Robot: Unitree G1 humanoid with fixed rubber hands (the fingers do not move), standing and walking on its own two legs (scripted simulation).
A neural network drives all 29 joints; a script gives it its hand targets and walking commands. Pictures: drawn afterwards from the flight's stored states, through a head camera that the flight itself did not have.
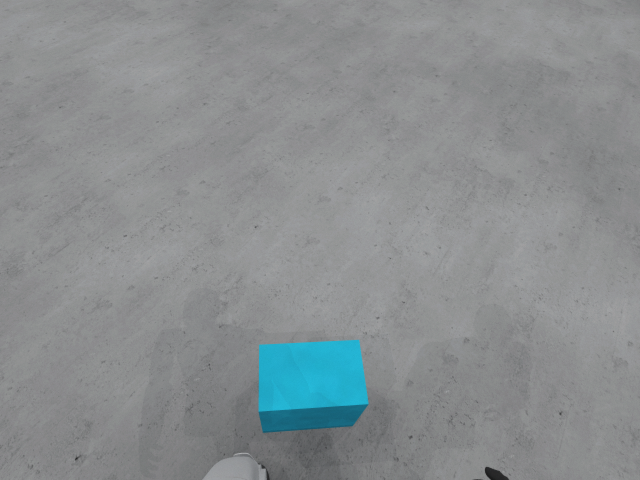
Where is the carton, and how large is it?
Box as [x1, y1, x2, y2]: [259, 340, 368, 432]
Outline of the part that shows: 358,340 259,345 259,415 263,432 352,425 368,403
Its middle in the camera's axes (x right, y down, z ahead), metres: -0.03 +0.40 +1.05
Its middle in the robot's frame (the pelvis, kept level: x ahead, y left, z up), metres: +0.39 -0.01 -0.62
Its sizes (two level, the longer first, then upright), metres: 0.258 0.159 0.260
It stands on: the floor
